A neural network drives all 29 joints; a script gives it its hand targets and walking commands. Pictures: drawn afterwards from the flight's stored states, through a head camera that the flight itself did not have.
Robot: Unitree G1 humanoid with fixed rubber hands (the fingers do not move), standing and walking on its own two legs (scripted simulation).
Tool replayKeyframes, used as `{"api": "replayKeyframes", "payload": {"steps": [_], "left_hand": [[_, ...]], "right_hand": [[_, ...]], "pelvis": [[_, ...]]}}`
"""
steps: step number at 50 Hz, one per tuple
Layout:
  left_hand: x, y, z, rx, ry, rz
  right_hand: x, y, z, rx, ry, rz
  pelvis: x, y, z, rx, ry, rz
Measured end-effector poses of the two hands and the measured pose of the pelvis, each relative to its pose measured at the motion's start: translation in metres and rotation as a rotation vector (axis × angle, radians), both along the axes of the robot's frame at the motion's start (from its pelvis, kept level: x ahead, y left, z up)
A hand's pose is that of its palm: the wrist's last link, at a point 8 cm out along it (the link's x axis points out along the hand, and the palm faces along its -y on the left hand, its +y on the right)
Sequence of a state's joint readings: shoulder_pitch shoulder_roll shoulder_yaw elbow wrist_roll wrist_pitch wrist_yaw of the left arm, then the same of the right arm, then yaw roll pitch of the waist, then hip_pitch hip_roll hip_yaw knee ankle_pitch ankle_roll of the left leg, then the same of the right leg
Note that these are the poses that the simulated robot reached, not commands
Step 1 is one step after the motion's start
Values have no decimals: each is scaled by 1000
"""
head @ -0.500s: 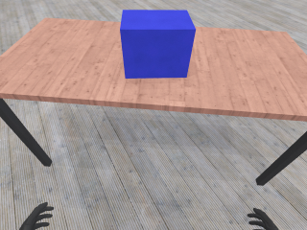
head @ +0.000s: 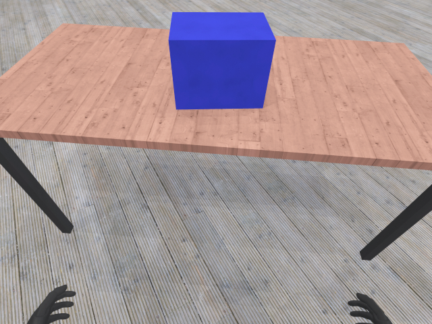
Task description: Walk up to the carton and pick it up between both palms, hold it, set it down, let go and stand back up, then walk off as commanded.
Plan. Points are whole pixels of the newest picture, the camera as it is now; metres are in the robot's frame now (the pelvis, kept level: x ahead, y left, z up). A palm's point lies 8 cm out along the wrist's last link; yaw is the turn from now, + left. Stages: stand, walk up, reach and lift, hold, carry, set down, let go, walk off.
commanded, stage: stand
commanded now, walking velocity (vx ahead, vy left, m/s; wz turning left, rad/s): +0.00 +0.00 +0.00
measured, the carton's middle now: (219, 61) +0.82 -0.04 +0.07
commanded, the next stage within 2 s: none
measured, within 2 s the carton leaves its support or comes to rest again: neither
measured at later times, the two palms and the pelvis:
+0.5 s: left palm out of the picture +0.14 +0.30 -0.07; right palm out of the picture +0.11 -0.32 -0.09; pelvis +0.00 +0.00 +0.00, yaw +0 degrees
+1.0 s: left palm out of the picture +0.14 +0.31 -0.07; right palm out of the picture +0.12 -0.31 -0.09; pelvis +0.00 +0.00 +0.00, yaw +0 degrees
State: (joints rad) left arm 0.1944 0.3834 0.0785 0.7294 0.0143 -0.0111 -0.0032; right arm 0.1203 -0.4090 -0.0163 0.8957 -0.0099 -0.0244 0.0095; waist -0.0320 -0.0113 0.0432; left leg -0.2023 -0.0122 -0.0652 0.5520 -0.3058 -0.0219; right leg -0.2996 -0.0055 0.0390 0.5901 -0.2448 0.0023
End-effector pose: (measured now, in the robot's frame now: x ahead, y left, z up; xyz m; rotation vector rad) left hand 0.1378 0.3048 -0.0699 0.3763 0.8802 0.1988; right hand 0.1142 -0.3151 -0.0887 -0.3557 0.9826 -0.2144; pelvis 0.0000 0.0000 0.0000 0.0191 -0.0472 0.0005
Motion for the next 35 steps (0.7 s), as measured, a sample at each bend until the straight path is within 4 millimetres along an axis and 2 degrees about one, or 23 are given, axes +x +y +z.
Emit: {"api": "replayKeyframes", "payload": {"steps": [35], "left_hand": [[1, 1, -1, -3, 1, 0]], "right_hand": [[1, 1, 1, -1, 2, 1]], "pelvis": [[1, 1, 0, -1, 2, 0]]}}
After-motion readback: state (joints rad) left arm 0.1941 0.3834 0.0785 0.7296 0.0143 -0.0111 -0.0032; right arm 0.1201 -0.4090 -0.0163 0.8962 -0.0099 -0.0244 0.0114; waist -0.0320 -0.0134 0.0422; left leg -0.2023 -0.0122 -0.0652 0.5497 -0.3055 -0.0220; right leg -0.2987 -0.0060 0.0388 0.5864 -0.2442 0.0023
